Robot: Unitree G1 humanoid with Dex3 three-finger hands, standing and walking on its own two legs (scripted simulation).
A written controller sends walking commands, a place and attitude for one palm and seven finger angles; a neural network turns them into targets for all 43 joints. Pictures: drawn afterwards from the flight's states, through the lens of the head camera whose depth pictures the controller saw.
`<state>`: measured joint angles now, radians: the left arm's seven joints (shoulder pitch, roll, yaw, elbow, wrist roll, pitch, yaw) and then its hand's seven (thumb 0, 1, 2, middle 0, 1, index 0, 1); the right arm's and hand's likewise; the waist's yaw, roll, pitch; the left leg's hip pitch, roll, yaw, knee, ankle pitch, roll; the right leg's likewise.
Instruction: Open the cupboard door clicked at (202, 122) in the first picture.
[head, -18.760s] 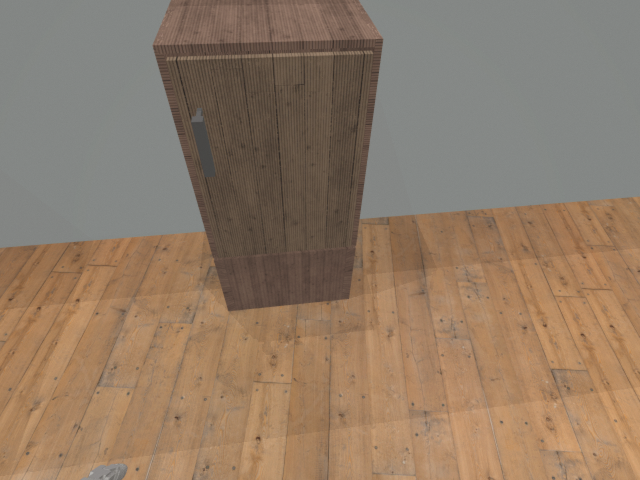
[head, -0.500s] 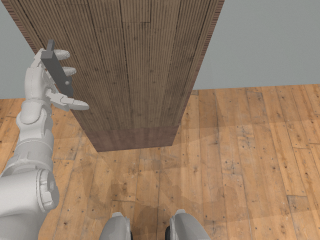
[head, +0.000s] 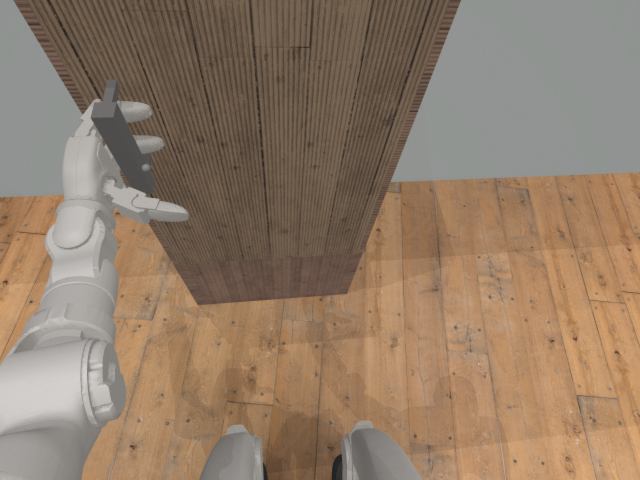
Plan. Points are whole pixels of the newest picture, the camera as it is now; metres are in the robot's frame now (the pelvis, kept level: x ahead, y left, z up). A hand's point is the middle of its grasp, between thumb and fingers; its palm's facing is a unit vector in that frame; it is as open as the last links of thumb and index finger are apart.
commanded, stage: close the thumb around the handle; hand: left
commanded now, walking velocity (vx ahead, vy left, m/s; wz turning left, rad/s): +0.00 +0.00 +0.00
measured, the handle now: (129, 140) +0.53 +0.22 +0.06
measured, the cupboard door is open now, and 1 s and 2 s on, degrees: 0 0 42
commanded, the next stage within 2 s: pull the door open along its arc in 0.76 s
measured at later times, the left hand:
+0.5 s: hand (144, 168) +0.48 +0.19 +0.07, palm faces +0.04 -1.00 +0.00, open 8.7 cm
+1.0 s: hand (146, 168) +0.48 +0.19 +0.06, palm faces +0.05 -1.00 -0.01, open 5.5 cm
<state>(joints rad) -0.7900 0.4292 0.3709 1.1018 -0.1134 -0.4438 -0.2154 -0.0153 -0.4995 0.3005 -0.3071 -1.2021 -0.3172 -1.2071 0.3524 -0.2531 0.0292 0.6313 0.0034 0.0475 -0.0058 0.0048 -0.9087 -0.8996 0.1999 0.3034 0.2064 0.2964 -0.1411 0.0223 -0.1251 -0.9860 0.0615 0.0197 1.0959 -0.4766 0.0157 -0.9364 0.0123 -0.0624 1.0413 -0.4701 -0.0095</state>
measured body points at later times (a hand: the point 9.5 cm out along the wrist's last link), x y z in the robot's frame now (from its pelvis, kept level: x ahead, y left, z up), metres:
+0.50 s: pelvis +0.00 +0.01 +0.00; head +0.11 +0.03 +0.44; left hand +0.47 +0.25 +0.07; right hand +0.03 -0.25 -0.11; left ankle +0.02 +0.11 -0.66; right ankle +0.01 -0.12 -0.66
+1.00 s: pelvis +0.00 +0.00 +0.00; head +0.12 +0.02 +0.44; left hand +0.47 +0.24 +0.07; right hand +0.03 -0.26 -0.11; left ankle +0.02 +0.11 -0.66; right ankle +0.01 -0.12 -0.66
